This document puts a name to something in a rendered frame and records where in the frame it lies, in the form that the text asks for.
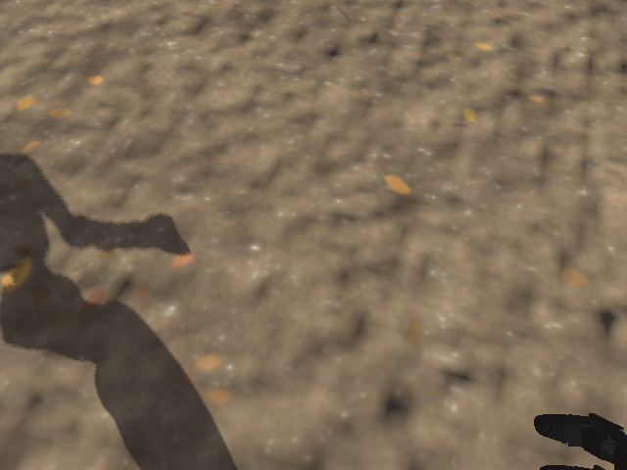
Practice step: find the robot right hand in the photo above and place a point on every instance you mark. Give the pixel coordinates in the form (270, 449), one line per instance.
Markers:
(596, 435)

